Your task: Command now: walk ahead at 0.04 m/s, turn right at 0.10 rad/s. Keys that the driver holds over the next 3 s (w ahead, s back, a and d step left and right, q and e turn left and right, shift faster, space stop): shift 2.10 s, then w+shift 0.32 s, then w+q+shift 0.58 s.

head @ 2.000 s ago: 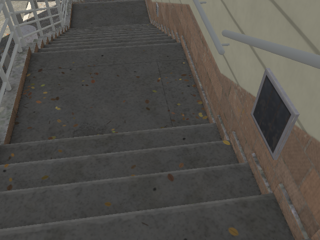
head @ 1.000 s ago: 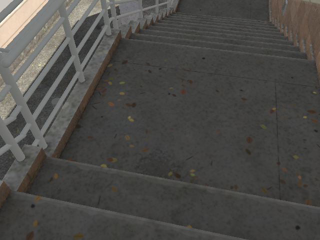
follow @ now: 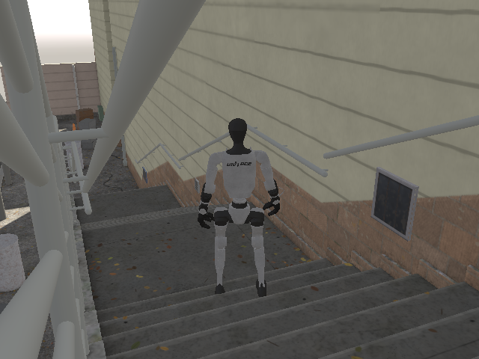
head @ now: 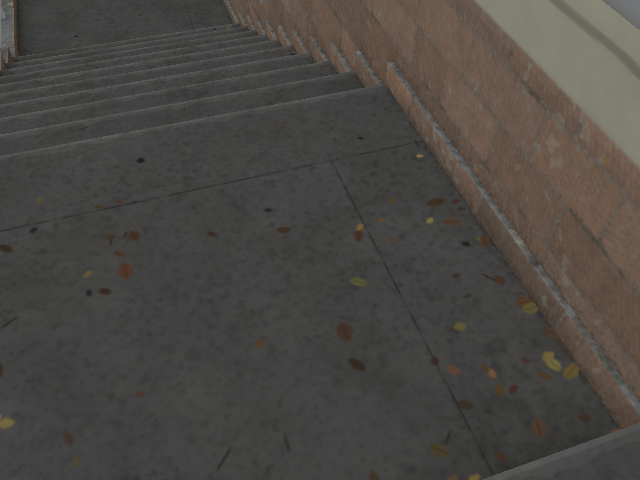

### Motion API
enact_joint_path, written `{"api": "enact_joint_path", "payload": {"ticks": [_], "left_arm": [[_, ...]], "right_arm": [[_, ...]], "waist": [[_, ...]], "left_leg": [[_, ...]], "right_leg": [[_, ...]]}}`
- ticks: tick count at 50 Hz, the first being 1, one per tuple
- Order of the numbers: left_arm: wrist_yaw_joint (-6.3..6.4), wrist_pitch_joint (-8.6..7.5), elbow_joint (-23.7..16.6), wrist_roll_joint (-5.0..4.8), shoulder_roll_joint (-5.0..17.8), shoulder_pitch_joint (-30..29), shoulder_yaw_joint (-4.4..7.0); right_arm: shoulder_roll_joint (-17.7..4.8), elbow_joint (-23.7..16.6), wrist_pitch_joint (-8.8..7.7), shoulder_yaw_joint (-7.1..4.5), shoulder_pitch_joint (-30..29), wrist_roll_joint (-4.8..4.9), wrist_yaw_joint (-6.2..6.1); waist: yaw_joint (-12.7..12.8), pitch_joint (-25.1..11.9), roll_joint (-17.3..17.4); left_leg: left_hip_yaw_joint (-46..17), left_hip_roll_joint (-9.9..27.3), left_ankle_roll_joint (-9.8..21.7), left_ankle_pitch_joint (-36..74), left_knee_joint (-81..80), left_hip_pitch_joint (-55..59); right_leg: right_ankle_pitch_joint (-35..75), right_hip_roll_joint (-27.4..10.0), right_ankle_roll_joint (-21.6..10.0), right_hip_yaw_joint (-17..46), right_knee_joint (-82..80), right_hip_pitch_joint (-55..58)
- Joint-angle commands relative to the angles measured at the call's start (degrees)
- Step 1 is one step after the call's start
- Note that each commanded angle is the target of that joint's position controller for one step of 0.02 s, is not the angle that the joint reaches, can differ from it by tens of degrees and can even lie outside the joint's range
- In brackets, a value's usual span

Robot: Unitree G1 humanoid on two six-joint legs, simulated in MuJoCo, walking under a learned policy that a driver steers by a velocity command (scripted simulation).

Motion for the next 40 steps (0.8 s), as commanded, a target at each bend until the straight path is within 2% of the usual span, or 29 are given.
{"api": "enact_joint_path", "payload": {"ticks": [1, 3, 4, 5, 6, 7, 8, 9, 10, 11, 14, 15, 16, 17, 19, 21, 22, 23, 24, 26, 27, 28, 31, 34, 35, 36, 37, 38, 40], "left_arm": [[0.36, 0.5, -3.92, 1.27, 7.99, -0.92, 2.24], [1.5, 1.03, -2.66, 0.79, 6.66, 4.16, 2.24], [1.53, 0.92, -1.99, 0.44, 4.27, 8.23, 1.84], [1.8, 0.59, -1.26, 0.77, 4.69, 13.6, 1.94], [2.17, 0.14, -0.32, 0.14, 4.87, 14.89, 2.33], [2.47, -0.22, 0.95, 0.05, 2.42, 18.85, 1.74], [3.84, -1.19, 0.11, 0.93, 3.51, 15.81, 2.46], [4.15, -1.3, -0.21, 0.46, 5.8, 16.01, 3.32], [5.21, 3.08, 3.07, 0.56, 8.93, 13.69, 5.15], [5.64, 4.78, 2.13, 0.24, 11.27, 11.92, 6.19], [6.1, 5.87, 3.03, -0.7, 5.67, 13.09, 6.15], [6.08, 5.98, 3.75, -1.3, 2.68, 14.2, 5.72], [5.67, 6.16, 2.74, -1.68, 2.8, 11.5, 6.22], [5.3, 5.73, 1.11, -2.91, 0.54, 14.79, 6.04], [5.95, 5.04, 1.24, -1.98, 2.01, 12.98, 5.3], [5.7, 6.33, 0.34, -0.72, 2.13, 7.38, 5.32], [5.29, 7.15, -1.04, 0.25, -0.48, 7.33, 4.66], [5.3, 7.66, -3.4, 0.28, -0.31, 5.29, 4.2], [5.38, 7.86, -2.84, 0.75, 1.03, 3.61, 4.31], [4.18, 6.97, -2.88, 0.79, 1.95, 2.26, 4.2], [3.21, 6.43, -4.16, 0.98, -1.74, 4.17, 3.08], [2.63, 6.31, -3.21, 0.66, -2.57, 5.09, 2.57], [2.84, 6.68, -2.26, -0.05, -0.66, 1.85, 2.47], [3.17, 4.46, 0.12, 0.13, 0.98, 3.71, 3.24], [0.19, 5.32, 0.93, 1.71, 5.25, 3.24, 5.45], [-1.12, 5.39, -0.41, 1.6, 4.78, 3.62, 5.43], [-2.52, 4.15, 0.94, 2.4, 3.28, 10.6, 5.65], [-2.24, 3.05, 3.85, 1.88, -0.16, 15.89, 5.09], [-2.27, 1.77, 3.18, -0.93, -1.56, 9.84, 4.77]], "right_arm": [[-13.53, -5.16, -2.51, -3.44, -1.24, 2.48, -0.05], [-9.28, -4.83, -2.77, -2.54, -2.33, 0.23, -0.51], [-8.6, -5.64, -2.93, -2.61, -6.57, 0.76, -0.85], [-8.09, -6.13, -2.81, -3.37, -10.85, -0.74, -1.92], [-5.46, -8.32, -2.4, -2.97, -15.42, -2.52, -2.13], [-3.36, -8.83, -1.44, -2.8, -16.57, -1.98, -2.3], [-0.09, -8.13, 0.18, -0.71, -18.31, -3.75, -2.03], [0.07, -6.68, 0.8, -0.89, -16.29, -3.03, -1.79], [-1.39, -2.84, 1.38, -3.59, -11.21, 6.52, -0.47], [0.89, -1.29, 2.02, -2.61, -5.98, 6.46, 0.34], [1.09, 6.37, 4.1, -3.6, 4.97, 4.11, -0.69], [-0.19, 9.53, 4.74, -4.39, 12.5, 2.93, -1.13], [-2.18, 11.81, 4.62, -4.51, 20.87, 2.29, -1.07], [-7.58, 12.43, 4.14, -4.79, 21.84, 1.91, -0.85], [-5.82, 10.55, 5.51, -4.66, 15.39, 3.27, -1.78], [-4.12, 9.29, 5.86, -3.18, 9.67, 1.13, -3.86], [-5.05, 10.84, 5.08, -3.32, 12.81, 0.69, -4.26], [-4.84, 11.22, 4.18, -3.11, 9.28, 1.62, -4.57], [-1.44, 11.6, 3.66, -1.76, 6.59, 1.65, -4.53], [2.84, 11.51, 2.89, 0.67, 1.7, 1.33, -5.63], [0.63, 10.91, 1.76, 0.65, 1.03, 1.25, -5.69], [-0.91, 11.77, 1.13, 0.33, 0.52, 2.08, -5.52], [-2.55, 13.33, 2.27, -0.18, 5.02, 2.4, -4.55], [-0.91, 15.21, 4.36, -0.27, 14.16, -0.01, -4.39], [-9.65, 11.98, 4.02, -3.63, 12.97, -2.73, -0.87], [-5.45, 10.71, 3.32, -3.86, 17.12, -0.72, -0.62], [-3.98, 7.51, 3.2, -4.51, 11.73, 0.37, -1.29], [-3.03, 6.6, 3.93, -5.09, 3.94, -0.58, -2.18], [0.56, 10.35, 3.57, -5.11, 8.47, 0.68, -3.74]], "waist": [[-0.4, 0.19, 7.56], [2.15, -4.36, 3.95], [5.72, -4.57, 1.17], [9.05, -3.85, -2.77], [10.43, -1.75, -5.62], [11.57, -1.71, -4.68], [11.96, 3.71, 0.15], [11.99, 3.46, 0.21], [5.77, 3.93, 2.24], [2.32, 2.89, 0.28], [-0.32, 1.34, 1.93], [-3.09, -1.88, 5.02], [-8.5, -5.5, 8.9], [-4.73, -9.18, 17.12], [-3.99, -10.07, 11.5], [-3.39, -10.31, 7.03], [-2.75, -7.95, 8.01], [-0.62, -4.46, 10.71], [-0.34, -1.27, 9.26], [1.4, -2.68, 5.33], [3.11, -4.0, 10.16], [3.1, -4.09, 11.15], [-0.18, 1.22, 10.63], [-1.79, 6.88, 5.03], [-2.24, 6.67, -7.76], [-3.54, -2.85, -10.47], [1.51, -2.1, -11.75], [4.62, 0.53, -7.06], [1.03, 4.21, -5.26]], "left_leg": [[-15.35, 4.64, 12.74, -17.07, -34.81, -1.17], [-8.32, 2.41, 9.33, -4.47, -33.99, -5.97], [-6.51, 2.31, 7.21, 2.36, -33.37, -10.02], [-1.54, 1.11, 5.06, 4.75, -27.58, -16.51], [-1.55, 0.1, 5.12, -10.68, -28.19, -19.06], [-2.28, 0.15, 5.85, -17.41, -27.1, -19.79], [-7.44, 4.28, 7.35, -15.75, -38.54, -21.41], [-5.32, 2.93, 7.69, -8.24, -41.07, -17.95], [-3.9, -3.78, 7.34, -1.93, -37.49, 1.32], [-1.86, -4.54, 7.99, 2.6, -43.85, 8.6], [-2.51, 1.9, 8.05, 27.2, -58.01, 32.89], [-2.04, 4.63, 8.16, 34.73, -55.95, 47.12], [-7.37, 10.62, 8.78, 46.84, -51.22, 58.95], [-5.74, 16.64, 10.07, 80.24, -30.53, 66.72], [-3.89, 16.33, 14.74, 66.42, -28.27, 65.08], [-2.93, 13.51, 17.07, 50.49, -31.16, 49.05], [-5.14, 18.88, 22.53, 47.67, -31.4, 39.36], [-5.62, 19.25, 23.72, 30.15, -36.18, 32.48], [-4.04, 15.42, 23.12, 26.28, -37.67, 26.21], [0.96, 6.54, 18.17, 16.94, -40.1, 17.68], [-2.44, 10.16, 19.55, 14.44, -41.47, 10.86], [-4.35, 11.85, 19.57, 8.79, -43.71, 9.54], [-6.99, 12.24, 18.85, -3.58, -45.15, 12.49], [-9.37, 8.7, 15.56, -18.21, -38.57, 12.67], [-14.0, 8.56, 17.6, -30.75, -40.1, 4.75], [-7.47, 1.99, 14.2, -40.65, -32.04, -1.61], [0.6, -6.8, 9.43, -46.7, -23.76, -7.45], [-2.83, -4.71, 6.73, -48.34, -18.31, -9.6], [-7.21, -1.75, 3.34, -45.22, -13.63, -6.18]], "right_leg": [[11.7, 5.19, 0.68, -9.44, -6.54, 0.5], [14.37, 2.19, 0.12, -6.63, -9.06, 18.58], [16.0, 0.52, -1.08, -2.84, -10.25, 26.61], [13.92, -3.41, -5.35, 3.67, -9.81, 33.72], [16.73, -7.99, -9.94, 13.66, -12.97, 33.01], [18.62, -9.63, -10.89, 15.91, -13.06, 33.31], [9.2, -9.92, -10.24, 17.68, -14.19, 30.82], [7.26, -8.61, -10.98, 16.81, -16.1, 30.4], [18.75, -3.39, -12.21, 8.6, -16.62, 15.48], [20.3, -1.66, -12.43, 4.52, -15.59, 15.25], [12.62, 1.68, -11.7, 0.29, -2.79, 7.48], [2.43, 4.29, -11.29, -1.6, 5.84, -2.6], [-14.38, 6.49, -10.86, -3.12, 22.23, -14.87], [-24.84, 5.61, -9.88, -6.16, 38.11, -25.2], [-14.73, 3.56, -9.27, -8.06, 49.1, -37.76], [-0.7, 4.88, -8.06, -7.71, 54.68, -33.67], [3.98, 3.33, -6.82, -6.02, 53.11, -31.1], [9.48, 1.11, -4.95, -3.28, 40.13, -30.54], [12.72, 1.52, -3.93, -3.92, 34.23, -27.34], [30.13, 3.35, -3.39, -7.32, 13.44, -14.31], [37.23, 0.6, -4.3, -4.64, 1.24, -1.68], [38.55, 0.41, -4.76, -2.94, -4.75, 5.16], [26.07, 1.9, -5.71, -3.31, -16.72, 12.06], [21.78, 1.99, -5.41, -2.89, -38.55, 21.9], [29.94, 0.18, -5.44, -2.26, -30.6, 29.2], [39.54, -6.4, -11.0, 2.7, -31.24, 43.68], [16.35, -15.08, -18.36, 19.78, -43.46, 38.7], [-4.27, -14.22, -14.92, 25.25, -46.87, 36.59], [-17.1, -12.82, -10.01, 23.14, -49.62, 23.49]]}}
Next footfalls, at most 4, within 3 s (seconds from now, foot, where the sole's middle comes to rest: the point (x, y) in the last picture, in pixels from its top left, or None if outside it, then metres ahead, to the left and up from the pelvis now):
0.30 left None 0.11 0.15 -0.85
0.70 right None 0.23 -0.05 -0.85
1.00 left None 0.18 0.14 -0.85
2.48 right None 0.39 -0.13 -0.85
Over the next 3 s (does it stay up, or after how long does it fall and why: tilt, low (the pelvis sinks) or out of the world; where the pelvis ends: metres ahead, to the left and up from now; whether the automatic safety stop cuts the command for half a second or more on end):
stays up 0.66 0.02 -0.24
